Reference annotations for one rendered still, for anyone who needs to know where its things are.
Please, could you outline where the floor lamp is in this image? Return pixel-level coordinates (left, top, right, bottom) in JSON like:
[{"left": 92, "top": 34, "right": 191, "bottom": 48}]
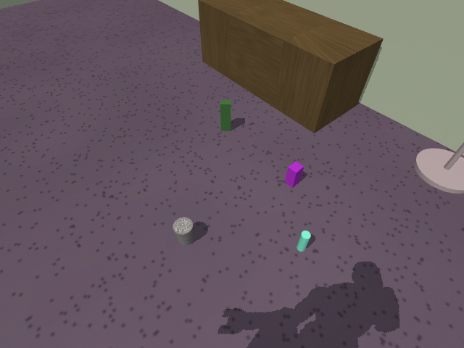
[{"left": 413, "top": 143, "right": 464, "bottom": 194}]

